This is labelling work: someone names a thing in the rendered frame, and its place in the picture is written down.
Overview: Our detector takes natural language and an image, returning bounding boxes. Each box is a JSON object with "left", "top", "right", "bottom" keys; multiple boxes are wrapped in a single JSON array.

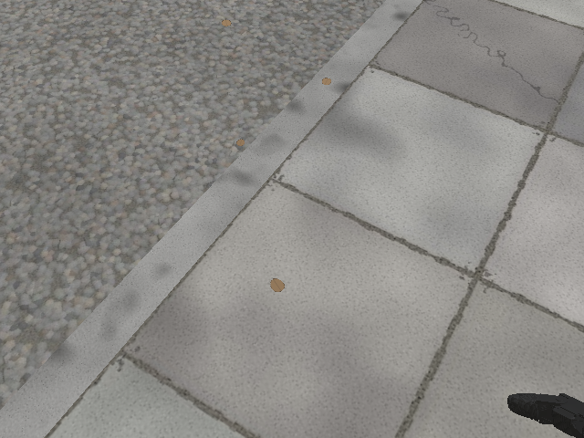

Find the robot right hand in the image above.
[{"left": 507, "top": 393, "right": 584, "bottom": 438}]

